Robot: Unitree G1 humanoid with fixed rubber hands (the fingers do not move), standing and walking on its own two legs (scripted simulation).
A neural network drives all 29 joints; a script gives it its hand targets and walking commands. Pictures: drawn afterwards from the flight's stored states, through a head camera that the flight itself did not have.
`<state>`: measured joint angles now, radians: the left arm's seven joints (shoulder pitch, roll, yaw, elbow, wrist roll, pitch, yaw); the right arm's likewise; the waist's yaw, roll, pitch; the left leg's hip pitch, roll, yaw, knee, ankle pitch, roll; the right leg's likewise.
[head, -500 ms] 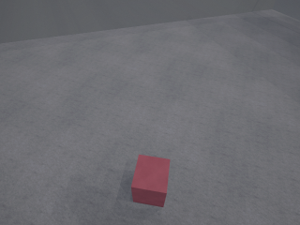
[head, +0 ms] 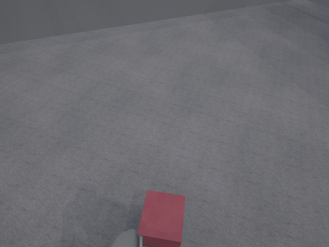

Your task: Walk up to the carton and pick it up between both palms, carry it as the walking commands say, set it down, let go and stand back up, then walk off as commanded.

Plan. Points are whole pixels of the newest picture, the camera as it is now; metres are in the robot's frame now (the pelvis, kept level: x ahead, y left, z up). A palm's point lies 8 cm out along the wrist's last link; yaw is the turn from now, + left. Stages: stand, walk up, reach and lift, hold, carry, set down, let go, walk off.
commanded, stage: walk off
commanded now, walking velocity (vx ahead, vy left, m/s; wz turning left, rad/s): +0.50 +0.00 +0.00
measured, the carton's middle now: (162, 221) +0.35 +0.03 -0.65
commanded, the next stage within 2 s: none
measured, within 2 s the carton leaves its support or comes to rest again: neither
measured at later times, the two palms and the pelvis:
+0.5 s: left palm (94, 154) +0.41 +0.28 -0.12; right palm (233, 242) +0.18 -0.17 -0.14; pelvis +0.28 +0.05 +0.00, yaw -4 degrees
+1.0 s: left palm (95, 152) +0.46 +0.30 -0.17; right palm (216, 115) +0.65 -0.17 -0.13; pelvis +0.55 +0.08 -0.03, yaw -5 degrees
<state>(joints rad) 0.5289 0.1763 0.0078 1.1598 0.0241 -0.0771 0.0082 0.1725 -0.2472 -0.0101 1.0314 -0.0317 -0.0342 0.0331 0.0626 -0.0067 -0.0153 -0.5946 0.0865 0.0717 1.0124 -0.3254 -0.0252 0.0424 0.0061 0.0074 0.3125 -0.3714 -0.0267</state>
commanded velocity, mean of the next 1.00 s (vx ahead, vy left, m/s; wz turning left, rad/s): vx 0.50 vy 0.00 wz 0.00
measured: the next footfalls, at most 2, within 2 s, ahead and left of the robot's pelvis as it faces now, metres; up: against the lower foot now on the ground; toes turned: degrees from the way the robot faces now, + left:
left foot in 0.16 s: +0.25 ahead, +0.16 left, +0.00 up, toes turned +7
right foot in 0.58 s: +0.42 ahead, -0.09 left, +0.00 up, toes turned -13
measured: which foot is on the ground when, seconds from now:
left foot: up 0.00-0.14, down 0.16-0.60, up 0.62-0.94, down 0.96-1.00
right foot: down 0.00-0.18, up 0.20-0.56, down 0.58-0.98, up 1.00-1.00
